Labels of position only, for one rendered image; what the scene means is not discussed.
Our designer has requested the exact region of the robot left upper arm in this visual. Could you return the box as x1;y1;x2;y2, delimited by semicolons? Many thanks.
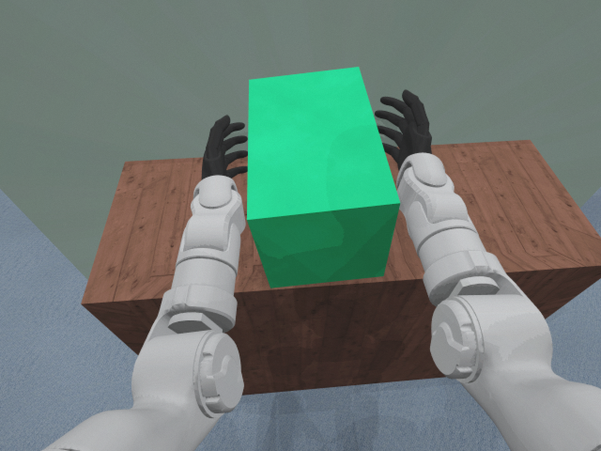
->
41;330;244;451

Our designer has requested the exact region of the robot right forearm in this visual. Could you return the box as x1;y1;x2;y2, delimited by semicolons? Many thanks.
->
396;153;553;360

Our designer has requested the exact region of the robot left forearm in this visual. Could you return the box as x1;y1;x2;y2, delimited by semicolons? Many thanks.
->
131;176;246;398

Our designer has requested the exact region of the carton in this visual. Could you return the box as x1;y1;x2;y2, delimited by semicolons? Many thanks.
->
247;67;400;288

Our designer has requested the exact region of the robot right upper arm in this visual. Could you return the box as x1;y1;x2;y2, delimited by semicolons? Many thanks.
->
430;294;601;451

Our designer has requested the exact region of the pedestal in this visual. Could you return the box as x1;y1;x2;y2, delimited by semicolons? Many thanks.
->
81;140;601;396

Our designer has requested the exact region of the left robot hand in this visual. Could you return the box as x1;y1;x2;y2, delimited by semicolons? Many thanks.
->
202;115;248;179

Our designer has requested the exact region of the right robot hand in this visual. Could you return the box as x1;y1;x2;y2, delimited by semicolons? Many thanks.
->
375;89;432;170

